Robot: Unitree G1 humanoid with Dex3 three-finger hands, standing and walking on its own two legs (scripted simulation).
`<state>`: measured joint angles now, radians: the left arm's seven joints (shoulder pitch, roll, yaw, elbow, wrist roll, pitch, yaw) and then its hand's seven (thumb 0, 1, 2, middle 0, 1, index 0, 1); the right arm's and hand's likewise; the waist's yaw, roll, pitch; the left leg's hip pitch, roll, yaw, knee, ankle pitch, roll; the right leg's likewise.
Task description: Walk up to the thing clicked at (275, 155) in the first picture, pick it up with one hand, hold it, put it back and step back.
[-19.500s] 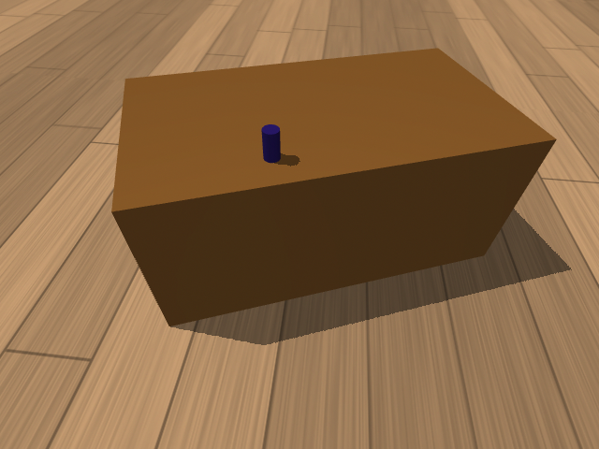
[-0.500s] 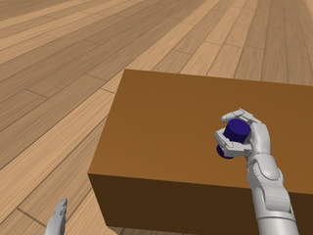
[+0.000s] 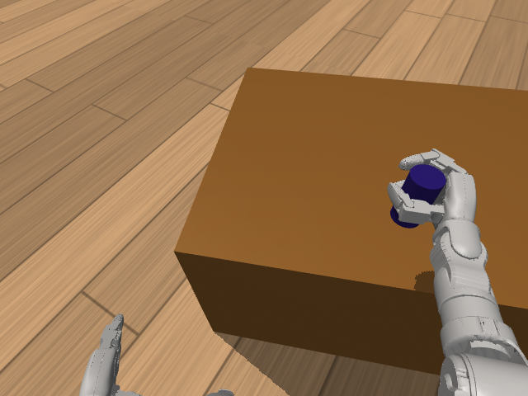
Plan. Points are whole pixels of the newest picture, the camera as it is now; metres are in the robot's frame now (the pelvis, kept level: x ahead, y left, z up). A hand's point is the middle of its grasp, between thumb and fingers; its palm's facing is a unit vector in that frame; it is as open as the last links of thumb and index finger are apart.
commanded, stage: crouch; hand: right
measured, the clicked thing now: (415, 197) +0.43 -0.18 +0.07
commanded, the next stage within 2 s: lower in 0.52 s
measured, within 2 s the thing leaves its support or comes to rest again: neither
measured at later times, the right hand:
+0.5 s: hand (402, 188) +0.47 -0.18 +0.04, palm faces +0.11 +0.99 +0.01, open 6.8 cm
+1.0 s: hand (391, 204) +0.48 -0.18 -0.02, palm faces +0.13 +0.99 +0.02, open 6.8 cm
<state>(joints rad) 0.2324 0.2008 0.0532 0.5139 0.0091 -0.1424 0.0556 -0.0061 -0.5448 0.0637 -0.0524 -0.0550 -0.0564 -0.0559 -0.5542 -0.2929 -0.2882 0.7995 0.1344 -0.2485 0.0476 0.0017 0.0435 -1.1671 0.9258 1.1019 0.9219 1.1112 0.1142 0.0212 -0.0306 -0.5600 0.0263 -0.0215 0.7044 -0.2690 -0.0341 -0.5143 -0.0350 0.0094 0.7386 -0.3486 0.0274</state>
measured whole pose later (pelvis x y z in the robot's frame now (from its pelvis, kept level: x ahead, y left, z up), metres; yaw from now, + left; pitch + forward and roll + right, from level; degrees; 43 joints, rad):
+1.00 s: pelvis -0.01 +0.00 -0.06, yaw +0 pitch +20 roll +2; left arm 0.38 0.23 0.03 0.06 0.06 -0.08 -0.01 -0.01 -0.53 0.05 -0.06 -0.05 -0.06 -0.05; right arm -0.75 -0.42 -0.44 1.08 0.04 -0.41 0.08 0.00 0.04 -1.16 0.92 1.11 0.92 1.11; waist 0.23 0.03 -0.13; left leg -1.02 0.01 -0.01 1.07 -0.39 -0.03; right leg -0.99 -0.05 0.04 1.14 -0.50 0.03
